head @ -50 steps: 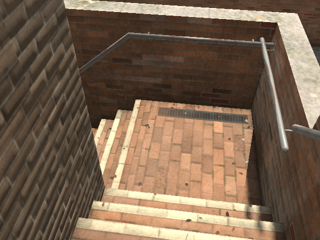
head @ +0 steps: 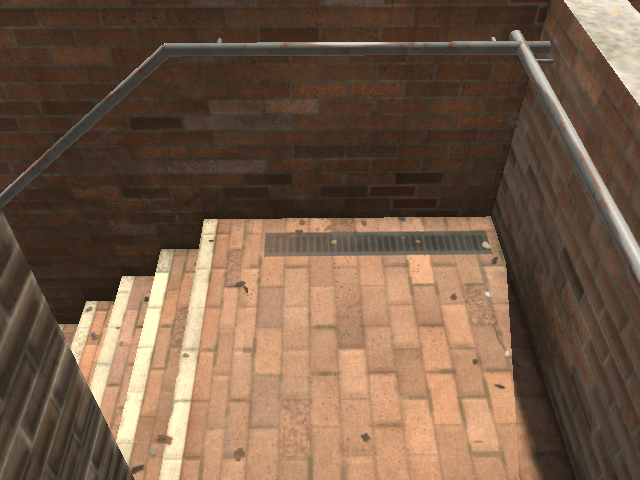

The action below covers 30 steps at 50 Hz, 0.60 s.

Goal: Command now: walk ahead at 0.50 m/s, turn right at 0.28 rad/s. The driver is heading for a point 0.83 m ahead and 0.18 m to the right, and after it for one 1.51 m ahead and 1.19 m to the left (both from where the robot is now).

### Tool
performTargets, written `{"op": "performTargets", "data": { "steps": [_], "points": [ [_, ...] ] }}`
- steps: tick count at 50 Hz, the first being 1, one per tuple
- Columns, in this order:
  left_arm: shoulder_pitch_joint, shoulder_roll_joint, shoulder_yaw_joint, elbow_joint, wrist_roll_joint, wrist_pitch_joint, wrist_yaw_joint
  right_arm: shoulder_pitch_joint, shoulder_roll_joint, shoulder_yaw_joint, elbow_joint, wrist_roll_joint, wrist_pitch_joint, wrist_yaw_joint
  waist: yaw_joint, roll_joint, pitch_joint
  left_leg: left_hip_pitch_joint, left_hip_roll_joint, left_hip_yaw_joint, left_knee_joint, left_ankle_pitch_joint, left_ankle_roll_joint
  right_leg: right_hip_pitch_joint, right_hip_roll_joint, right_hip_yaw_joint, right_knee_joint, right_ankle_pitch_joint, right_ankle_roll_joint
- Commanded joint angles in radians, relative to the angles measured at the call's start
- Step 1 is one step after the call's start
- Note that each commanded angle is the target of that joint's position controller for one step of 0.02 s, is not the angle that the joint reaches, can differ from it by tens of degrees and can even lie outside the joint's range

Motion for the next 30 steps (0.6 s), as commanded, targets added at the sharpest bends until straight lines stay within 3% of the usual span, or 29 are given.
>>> {"op": "performTargets", "data": {
  "steps": [1,2,3,5,6,7,8,9,10,11,12,13,14,15,16,17,18,19,20,21,22,23,24,25,26,27,28,29,30],
  "points": [
    [0.015,0.008,-0.008,-0.039,0.009,0.006,-0.047,-0.13,-0.175,-0.019,-0.103,0.017,-0.021,-0.038,0.074,0.075,0.115,-0.304,0.22,-0.268,-0.234,0.389,0.085,0.312,0.003,-0.054,-0.17,0.331,0.013],
    [0.032,0.013,-0.009,-0.039,0.018,0.017,-0.051,-0.131,-0.155,-0.016,-0.106,0.017,-0.018,-0.03,0.071,0.111,0.138,-0.295,0.205,-0.234,-0.183,0.416,0.083,0.318,0.015,-0.068,-0.19,0.289,0.008],
    [0.029,0.015,-0.008,-0.034,0.021,0.032,-0.053,-0.094,-0.149,-0.022,-0.096,0.02,-0.008,-0.019,0.041,0.122,0.142,-0.184,0.227,-0.258,-0.128,0.485,0.088,0.245,0.019,-0.069,-0.172,0.188,0.009],
    [0.003,0.052,0.005,-0.037,0.013,0.035,-0.059,-0.025,-0.146,-0.042,-0.086,0.017,0.006,-0.006,-0.016,0.133,0.164,0.054,0.254,-0.317,0.007,0.614,0.075,0.046,0.017,-0.053,-0.151,0.026,-0.011],
    [0.02,0.069,0.011,-0.042,-0.005,0.034,-0.064,-0.058,-0.185,-0.062,-0.089,0.013,0.007,0.0,-0.007,0.167,0.162,0.146,0.299,-0.361,0.069,0.667,0.08,-0.019,-0.02,-0.058,-0.204,-0.035,-0.024],
    [-0.07,0.068,-0.002,-0.051,-0.032,0.014,-0.063,-0.019,-0.114,-0.053,-0.116,0.031,0.026,-0.015,-0.1,0.064,0.206,0.24,0.251,-0.269,0.099,0.738,0.048,-0.021,-0.041,-0.102,-0.603,-0.132,-0.025],
    [0.058,0.056,0.006,-0.005,-0.018,0.003,-0.071,-0.092,-0.165,-0.062,-0.11,0.021,0.037,-0.008,-0.01,0.136,0.138,0.054,0.238,-0.18,0.231,0.957,0.044,0.352,0.025,-0.281,-0.495,-0.148,-0.03],
    [0.559,0.097,0.046,0.162,0.008,0.015,-0.075,-0.333,-0.196,-0.065,-0.142,0.01,0.006,0.02,0.254,0.227,-0.027,-0.354,0.288,-0.251,0.517,1.088,0.055,0.961,-0.032,-0.193,-0.315,-0.06,-0.131],
    [0.938,0.111,0.049,0.303,0.017,0.024,-0.08,-0.522,-0.212,-0.078,-0.192,0.017,-0.036,0.042,0.484,-0.063,-0.03,-0.532,0.09,-0.031,1.173,0.62,-0.039,1.171,-0.05,-0.205,-0.448,0.014,-0.238],
    [0.685,0.059,0.007,0.254,-0.007,0.014,-0.074,-0.287,-0.127,-0.073,-0.269,0.026,-0.055,0.049,0.198,-0.454,0.031,-0.85,-0.015,-0.092,1.259,-0.052,-0.072,1.2,-0.11,0.1,-0.366,0.384,-0.326],
    [0.548,-0.003,-0.019,0.177,0.009,0.014,-0.06,-0.282,-0.158,-0.066,-0.299,0.034,-0.066,0.068,0.126,-0.293,0.006,-0.902,0.068,-0.164,1.028,0.054,-0.04,1.14,-0.172,0.204,-0.415,0.257,-0.344],
    [0.477,-0.011,-0.022,0.167,0.032,0.019,-0.056,-0.292,-0.134,-0.061,-0.311,0.035,-0.054,0.064,0.077,-0.089,-0.008,-0.834,0.098,-0.152,1.012,0.089,-0.036,0.988,-0.199,0.218,-0.438,0.085,-0.353],
    [0.338,0.067,-0.002,0.123,0.028,0.017,-0.054,-0.328,-0.131,-0.067,-0.363,0.024,-0.03,0.042,-0.01,0.145,0.025,-0.765,0.129,-0.147,0.81,0.259,-0.036,0.754,-0.182,0.322,-0.503,-0.271,-0.35],
    [0.281,0.144,0.02,0.12,0.044,-0.008,-0.037,-0.421,-0.098,-0.052,-0.428,0.048,-0.019,0.03,-0.021,-0.038,0.033,-0.813,0.194,-0.236,0.61,0.342,-0.067,0.651,-0.319,0.6,-0.538,-0.362,-0.398],
    [0.166,0.052,-0.015,0.056,0.044,-0.02,0.012,-0.509,-0.176,-0.068,-0.468,0.03,0.005,0.012,-0.055,0.121,0.124,-0.714,0.2,-0.256,0.396,0.512,-0.161,0.407,-0.25,0.509,-0.474,-0.258,-0.359],
    [0.174,0.025,-0.024,0.075,0.023,-0.026,0.042,-0.533,-0.158,-0.069,-0.483,-0.011,0.013,-0.005,-0.057,0.149,0.105,-0.504,0.179,-0.215,0.197,0.581,-0.181,0.276,-0.135,0.382,-0.456,-0.163,-0.318],
    [0.204,0.083,-0.007,0.103,0.048,-0.03,0.054,-0.394,-0.111,-0.063,-0.409,-0.018,0.017,0.006,-0.094,0.05,0.02,-0.311,0.131,-0.17,0.251,0.744,-0.183,0.216,-0.075,0.33,-0.42,-0.15,-0.308],
    [0.296,0.073,-0.001,0.134,0.015,-0.047,0.064,-0.386,-0.186,-0.08,-0.401,0.0,0.004,0.028,-0.056,-0.029,0.021,-0.417,0.154,-0.239,0.095,0.998,-0.157,0.348,-0.033,0.287,-0.329,-0.299,-0.277],
    [0.341,0.04,-0.007,0.145,-0.001,-0.05,0.069,-0.46,-0.199,-0.079,-0.42,-0.005,-0.001,0.039,-0.013,-0.026,0.023,-0.419,0.134,-0.226,-0.009,1.073,-0.134,0.394,0.008,0.261,-0.291,-0.409,-0.261],
    [0.334,0.004,-0.014,0.136,-0.03,-0.049,0.085,-0.538,-0.17,-0.067,-0.472,-0.032,0.0,0.041,-0.003,0.045,0.057,-0.223,0.106,-0.198,-0.273,1.261,-0.132,0.23,0.107,0.176,-0.279,-0.601,-0.23],
    [0.326,-0.001,-0.016,0.139,-0.036,-0.035,0.081,-0.601,-0.124,-0.057,-0.506,-0.034,0.013,0.044,0.03,0.049,0.05,-0.067,0.064,-0.144,-0.387,1.264,-0.143,0.171,0.145,0.144,-0.286,-0.673,-0.209],
    [0.332,0.027,-0.01,0.141,-0.016,-0.029,0.086,-0.619,-0.118,-0.055,-0.534,-0.024,0.019,0.056,0.028,0.029,0.056,0.058,0.043,-0.121,-0.387,1.31,-0.15,0.085,0.155,0.153,-0.257,-0.75,-0.202],
    [0.288,0.04,-0.009,0.143,-0.003,-0.027,0.083,-0.517,-0.132,-0.063,-0.511,-0.017,0.029,0.064,-0.011,-0.05,0.034,0.093,0.064,-0.167,-0.318,1.326,-0.137,0.102,0.144,0.181,-0.169,-0.757,-0.211],
    [0.277,0.042,-0.005,0.141,-0.011,-0.025,0.079,-0.425,-0.146,-0.067,-0.488,-0.013,0.032,0.07,-0.038,-0.07,0.025,0.093,0.075,-0.186,-0.304,1.26,-0.127,0.163,0.137,0.194,-0.08,-0.719,-0.211],
    [0.265,0.025,-0.004,0.136,-0.023,-0.017,0.086,-0.35,-0.169,-0.078,-0.456,-0.016,0.031,0.072,-0.058,-0.052,0.025,0.07,0.097,-0.211,-0.331,1.209,-0.121,0.249,0.13,0.224,0.046,-0.639,-0.2],
    [0.26,0.0,-0.011,0.141,-0.025,-0.011,0.089,-0.254,-0.194,-0.088,-0.416,-0.019,0.022,0.08,-0.081,-0.038,0.034,0.05,0.116,-0.202,-0.386,1.172,-0.124,0.351,0.129,0.226,0.161,-0.549,-0.18],
    [0.212,-0.02,-0.022,0.133,-0.025,0.002,0.09,-0.11,-0.208,-0.101,-0.38,-0.006,0.019,0.073,-0.156,0.002,0.085,0.176,0.14,-0.126,-0.736,1.14,-0.136,0.373,0.191,0.127,0.313,-0.373,-0.138],
    [0.141,0.003,-0.015,0.148,-0.015,0.002,0.081,0.154,-0.217,-0.115,-0.282,-0.015,0.008,0.086,-0.267,0.004,0.07,0.44,0.199,-0.115,-0.855,1.343,-0.081,0.229,0.246,0.105,0.664,-0.234,-0.092],
    [0.139,-0.046,-0.011,0.136,0.007,0.0,0.059,0.296,-0.173,-0.098,-0.201,-0.003,0.016,0.098,-0.274,0.273,0.084,0.688,0.344,-0.212,-0.684,1.706,-0.005,-0.137,0.407,0.039,1.194,-1.072,-0.047]
  ]
}}
Velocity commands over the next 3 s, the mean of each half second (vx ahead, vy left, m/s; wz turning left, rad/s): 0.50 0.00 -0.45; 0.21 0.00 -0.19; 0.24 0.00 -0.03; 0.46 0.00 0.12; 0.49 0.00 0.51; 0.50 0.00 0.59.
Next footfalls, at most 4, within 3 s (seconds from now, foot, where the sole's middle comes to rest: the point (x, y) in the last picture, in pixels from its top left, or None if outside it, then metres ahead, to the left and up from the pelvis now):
0.18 right None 0.20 -0.13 -0.90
0.58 left None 0.43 0.06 -1.10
0.90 right None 0.48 -0.23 -1.10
1.76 left None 0.68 0.02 -1.30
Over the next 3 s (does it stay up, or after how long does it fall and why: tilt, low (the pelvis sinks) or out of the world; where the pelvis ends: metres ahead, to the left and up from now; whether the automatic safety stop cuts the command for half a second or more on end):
stays up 1.31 -0.13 -0.71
